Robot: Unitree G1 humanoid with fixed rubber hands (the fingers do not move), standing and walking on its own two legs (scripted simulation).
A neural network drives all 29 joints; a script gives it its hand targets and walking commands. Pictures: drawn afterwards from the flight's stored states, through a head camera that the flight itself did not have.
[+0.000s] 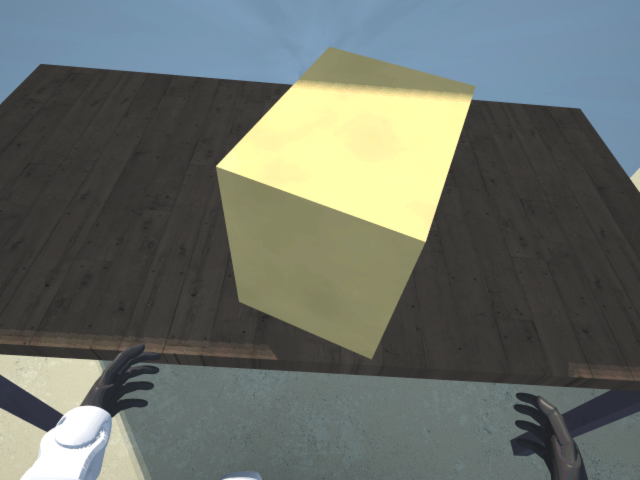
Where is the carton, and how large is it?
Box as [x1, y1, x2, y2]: [216, 47, 475, 358]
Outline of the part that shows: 329,47 216,166 239,301 371,358 426,239 475,86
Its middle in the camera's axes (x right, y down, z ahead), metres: +0.05 -0.05 +0.57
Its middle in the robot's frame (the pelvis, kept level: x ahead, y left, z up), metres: +0.47 -0.03 +0.06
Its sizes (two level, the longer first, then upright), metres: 0.309 0.221 0.276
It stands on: a table, 0.70 m high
